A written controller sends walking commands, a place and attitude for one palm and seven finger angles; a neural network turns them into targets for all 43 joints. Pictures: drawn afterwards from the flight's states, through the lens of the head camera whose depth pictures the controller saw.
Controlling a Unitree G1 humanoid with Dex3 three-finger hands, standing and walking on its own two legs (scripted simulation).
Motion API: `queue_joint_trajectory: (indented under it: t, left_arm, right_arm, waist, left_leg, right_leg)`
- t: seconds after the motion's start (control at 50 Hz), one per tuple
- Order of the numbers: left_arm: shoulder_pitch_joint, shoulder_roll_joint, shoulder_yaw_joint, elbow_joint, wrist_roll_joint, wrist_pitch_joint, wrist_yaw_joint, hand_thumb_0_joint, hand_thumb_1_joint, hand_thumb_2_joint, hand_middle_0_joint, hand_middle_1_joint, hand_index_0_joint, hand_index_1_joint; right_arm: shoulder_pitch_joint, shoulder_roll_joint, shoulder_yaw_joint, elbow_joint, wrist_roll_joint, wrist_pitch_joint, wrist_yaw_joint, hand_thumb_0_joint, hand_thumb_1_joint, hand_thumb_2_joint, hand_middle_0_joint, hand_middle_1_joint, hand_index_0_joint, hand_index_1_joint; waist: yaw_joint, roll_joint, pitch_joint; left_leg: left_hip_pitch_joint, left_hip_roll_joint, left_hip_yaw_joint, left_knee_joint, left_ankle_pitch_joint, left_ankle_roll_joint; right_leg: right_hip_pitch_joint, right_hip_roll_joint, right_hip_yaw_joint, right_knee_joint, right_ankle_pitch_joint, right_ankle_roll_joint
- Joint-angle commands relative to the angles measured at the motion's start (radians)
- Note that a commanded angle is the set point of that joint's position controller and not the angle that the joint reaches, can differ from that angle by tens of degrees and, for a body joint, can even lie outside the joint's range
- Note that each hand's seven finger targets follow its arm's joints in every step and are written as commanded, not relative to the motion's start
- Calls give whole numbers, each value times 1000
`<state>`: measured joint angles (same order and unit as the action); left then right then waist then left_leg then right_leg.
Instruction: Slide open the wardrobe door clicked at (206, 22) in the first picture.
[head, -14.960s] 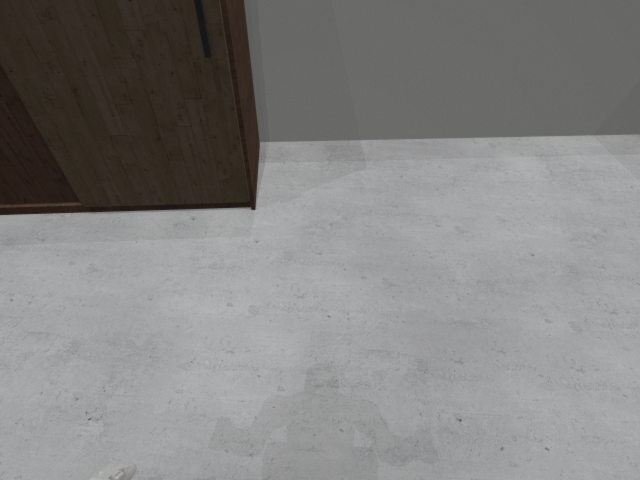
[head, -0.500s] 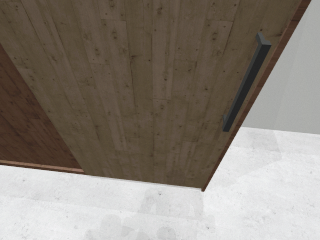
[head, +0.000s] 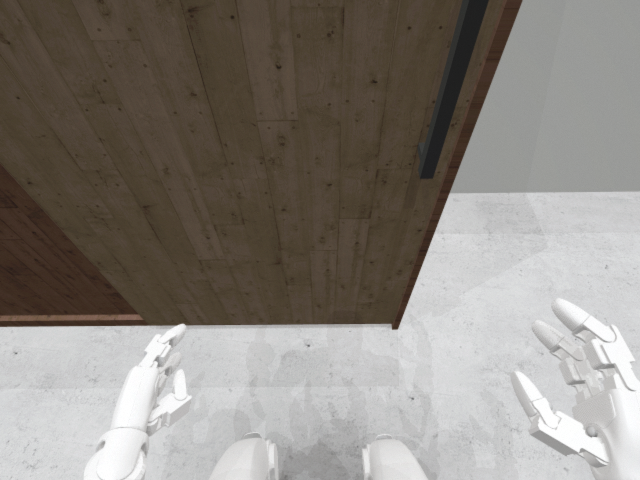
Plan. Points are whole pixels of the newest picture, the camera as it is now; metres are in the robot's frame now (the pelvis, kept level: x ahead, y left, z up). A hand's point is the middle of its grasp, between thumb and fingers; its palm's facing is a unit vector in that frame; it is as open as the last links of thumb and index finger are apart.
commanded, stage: raise the hand with hooked fingers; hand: right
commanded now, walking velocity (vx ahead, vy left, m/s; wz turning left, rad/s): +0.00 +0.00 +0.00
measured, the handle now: (448, 71) +0.55 -0.17 +0.20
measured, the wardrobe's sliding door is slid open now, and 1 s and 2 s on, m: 0.00 0.00 0.00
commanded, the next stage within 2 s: move the hooked fingers beside the handle in 1.54 s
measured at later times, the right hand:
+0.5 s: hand (556, 310) +0.27 -0.23 +0.12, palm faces +0.05 +0.99 -0.09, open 12.4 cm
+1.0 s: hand (624, 210) +0.32 -0.27 +0.21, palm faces +0.12 +0.99 -0.06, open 13.9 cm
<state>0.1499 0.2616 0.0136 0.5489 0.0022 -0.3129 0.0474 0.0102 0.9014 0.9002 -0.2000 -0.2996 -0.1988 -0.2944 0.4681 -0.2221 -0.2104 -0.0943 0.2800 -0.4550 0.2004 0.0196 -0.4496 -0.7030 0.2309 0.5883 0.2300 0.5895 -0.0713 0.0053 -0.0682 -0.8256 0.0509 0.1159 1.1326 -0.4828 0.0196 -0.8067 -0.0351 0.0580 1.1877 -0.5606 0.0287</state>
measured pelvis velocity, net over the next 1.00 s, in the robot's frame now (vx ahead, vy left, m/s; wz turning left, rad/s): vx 0.05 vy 0.00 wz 0.01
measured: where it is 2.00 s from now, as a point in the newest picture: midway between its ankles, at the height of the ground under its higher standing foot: outside the picture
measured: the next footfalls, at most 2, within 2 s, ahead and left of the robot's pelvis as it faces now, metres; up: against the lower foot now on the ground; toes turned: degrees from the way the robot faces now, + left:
none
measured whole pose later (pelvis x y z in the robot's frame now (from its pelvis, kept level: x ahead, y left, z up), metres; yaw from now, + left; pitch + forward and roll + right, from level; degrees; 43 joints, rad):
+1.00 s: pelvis +0.05 +0.00 +0.07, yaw +1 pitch +2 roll +1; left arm 0.21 0.26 -0.05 0.66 -0.05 -0.28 0.13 0.01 0.90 0.90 -0.21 -0.30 -0.20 -0.30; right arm 0.02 -0.39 -0.42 0.11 0.34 -0.04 0.35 -0.01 0.49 -0.30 0.30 1.19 0.30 1.19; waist -0.05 -0.03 -0.02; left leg -0.33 0.03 0.09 0.64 -0.33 0.00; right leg -0.30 -0.04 0.02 0.67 -0.40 0.02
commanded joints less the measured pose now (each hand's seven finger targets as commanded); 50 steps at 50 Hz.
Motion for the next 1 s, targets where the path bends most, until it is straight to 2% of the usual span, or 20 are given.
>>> queue_joint_trajectory:
  t: [0.0,0.04,0.1,0.12,0.16,0.22,0.24,0.28,0.32,0.38,0.42,0.52,0.56,0.64,0.7,0.74,0.8,0.84,0.92,0.98]
  left_arm:
    - [40,136,31,-101,-32,-56,47,0,900,900,-200,-300,-200,-300]
    - [31,135,21,-106,-46,-44,57,0,900,900,-200,-300,-200,-300]
    - [-4,116,15,-142,-50,-16,65,0,900,900,-200,-300,-200,-300]
    - [-21,107,18,-143,-48,-8,67,0,900,900,-200,-300,-200,-300]
    - [-23,93,14,-158,-45,-9,65,0,900,900,-200,-300,-200,-300]
    - [-2,90,11,-134,-31,-33,58,0,900,900,-200,-300,-200,-300]
    - [16,95,10,-123,-26,-42,51,0,900,900,-200,-300,-200,-300]
    - [37,110,13,-100,-21,-57,38,0,900,900,-200,-300,-200,-300]
    - [45,125,14,-86,-24,-69,37,0,900,900,-200,-300,-200,-300]
    - [53,148,20,-75,-42,-75,50,0,900,900,-200,-300,-200,-300]
    - [52,152,20,-76,-45,-72,63,0,900,900,-200,-300,-200,-300]
    - [36,134,16,-76,-42,-60,78,0,900,900,-200,-300,-200,-300]
    - [44,125,14,-69,-43,-58,72,0,900,900,-200,-300,-200,-300]
    - [44,132,7,-48,-51,-46,65,0,900,900,-200,-300,-200,-300]
    - [33,144,6,-47,-58,-32,76,0,900,900,-200,-300,-200,-300]
    - [26,145,4,-50,-61,-24,86,0,900,900,-200,-300,-200,-300]
    - [9,141,1,-55,-57,-16,95,0,900,900,-200,-300,-200,-300]
    - [5,133,-4,-49,-53,-17,97,0,900,900,-200,-300,-200,-300]
    - [6,132,-7,-32,-53,-17,96,0,900,900,-200,-300,-200,-300]
    - [-3,136,-9,-28,-67,-5,99,0,900,900,-200,-300,-200,-300]
  right_arm:
    - [-257,-146,35,-255,0,-2,73,0,-223,-610,248,735,248,735]
    - [-205,-183,-24,-166,1,119,87,0,-177,-590,252,765,252,765]
    - [-100,-214,-135,-121,31,282,72,0,-107,-560,257,810,257,810]
    - [-63,-226,-188,-102,49,316,53,0,-83,-550,258,825,258,825]
    - [-94,-228,-226,-195,72,321,6,0,-37,-530,262,855,262,855]
    - [-157,-224,-224,-279,68,230,-57,0,33,-500,267,900,267,900]
    - [-161,-206,-192,-278,56,193,-63,0,57,-490,268,915,268,915]
    - [-183,-181,-131,-266,32,133,-55,0,103,-470,272,945,272,945]
    - [-231,-169,-80,-245,17,117,-29,0,150,-450,275,975,275,975]
    - [-254,-216,-100,-175,23,157,28,0,220,-420,280,1020,280,1020]
    - [-270,-275,-162,-169,36,196,48,0,267,-400,283,1050,283,1050]
    - [-318,-344,-280,-219,75,228,40,0,383,-350,292,1125,292,1125]
    - [-312,-316,-276,-217,86,224,37,0,430,-330,295,1155,295,1155]
    - [-355,-272,-219,-96,86,270,75,0,500,-300,300,1200,300,1200]
    - [-440,-306,-217,-33,83,333,122,0,500,-300,300,1200,300,1200]
    - [-500,-335,-235,-23,87,366,145,0,500,-300,300,1200,300,1200]
    - [-598,-394,-289,-56,94,369,157,0,500,-300,300,1200,300,1200]
    - [-643,-422,-317,-82,95,349,150,0,500,-300,300,1200,300,1200]
    - [-674,-433,-327,-37,88,337,142,0,500,-300,300,1200,300,1200]
    - [-694,-420,-303,60,88,393,162,0,500,-300,300,1200,300,1200]
  waist:
    - [138,-37,-168]
    - [106,-35,-151]
    - [29,-5,-191]
    - [10,19,-209]
    - [-1,16,-226]
    - [18,-8,-191]
    - [30,-25,-176]
    - [58,-61,-145]
    - [83,-88,-115]
    - [89,-56,-84]
    - [68,-62,-122]
    - [22,-87,-222]
    - [21,-97,-233]
    - [48,-68,-116]
    - [54,-41,-91]
    - [49,-28,-119]
    - [40,-25,-177]
    - [33,-60,-216]
    - [28,-81,-197]
    - [33,-65,-124]
  left_leg:
    - [132,-55,-103,-264,-36,-12]
    - [179,-45,-102,-306,-87,-15]
    - [291,-38,-80,-339,-55,-18]
    - [332,-41,-76,-350,-36,-17]
    - [360,-39,-67,-354,9,-20]
    - [362,-53,-45,-338,121,-10]
    - [344,-56,-41,-329,150,-9]
    - [311,-59,-39,-321,165,-7]
    - [293,-59,-44,-338,136,-7]
    - [308,-55,-55,-383,78,-12]
    - [366,-51,-62,-405,107,-12]
    - [508,-52,-49,-406,337,-8]
    - [538,-53,-44,-406,447,-10]
    - [527,-57,-42,-448,487,-16]
    - [536,-55,-51,-488,456,-19]
    - [571,-50,-57,-504,475,-19]
    - [620,-49,-59,-513,519,-18]
    - [654,-47,-59,-514,568,-14]
    - [669,-54,-51,-534,575,-10]
    - [650,-50,-50,-567,520,-14]
  right_leg:
    - [86,27,-7,-234,88,-49]
    - [77,35,-10,-285,54,-42]
    - [123,45,-15,-366,106,-33]
    - [134,47,-14,-377,135,-30]
    - [165,44,-22,-394,185,-25]
    - [196,34,-13,-406,270,-21]
    - [209,30,-12,-408,293,-20]
    - [224,27,-14,-404,298,-19]
    - [237,27,-13,-408,262,-23]
    - [236,29,-12,-439,194,-26]
    - [262,36,-18,-453,225,-30]
    - [365,40,-27,-481,436,-24]
    - [403,38,-33,-486,535,-18]
    - [405,34,-41,-510,541,-19]
    - [417,36,-46,-538,484,-25]
    - [441,37,-50,-549,495,-30]
    - [489,38,-44,-566,539,-32]
    - [526,38,-46,-571,591,-32]
    - [554,36,-47,-596,616,-30]
    - [530,37,-53,-630,543,-30]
